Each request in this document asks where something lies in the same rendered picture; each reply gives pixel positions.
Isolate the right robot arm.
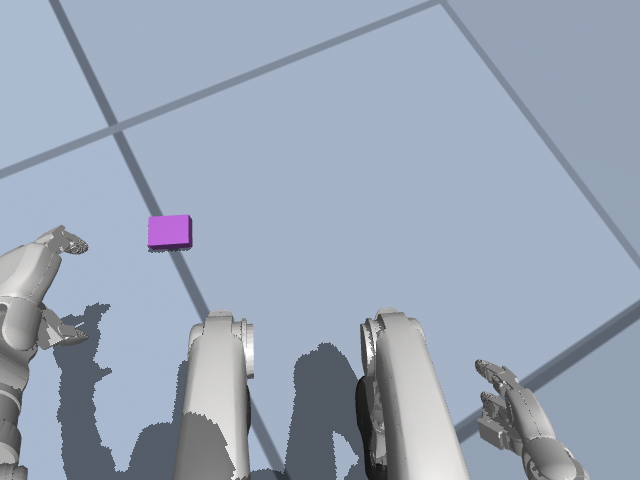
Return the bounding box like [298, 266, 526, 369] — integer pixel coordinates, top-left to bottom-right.
[522, 438, 589, 480]

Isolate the right robot hand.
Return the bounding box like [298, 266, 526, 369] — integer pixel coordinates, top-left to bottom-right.
[475, 360, 557, 457]

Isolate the right robot foot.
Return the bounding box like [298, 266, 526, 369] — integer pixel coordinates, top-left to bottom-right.
[355, 375, 388, 480]

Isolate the left robot arm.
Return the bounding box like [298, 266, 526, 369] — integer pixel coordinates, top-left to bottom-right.
[0, 297, 42, 480]

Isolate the small box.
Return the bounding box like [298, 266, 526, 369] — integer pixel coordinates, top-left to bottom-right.
[148, 214, 192, 250]

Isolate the left robot hand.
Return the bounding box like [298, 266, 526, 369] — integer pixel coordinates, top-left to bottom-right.
[0, 225, 89, 350]

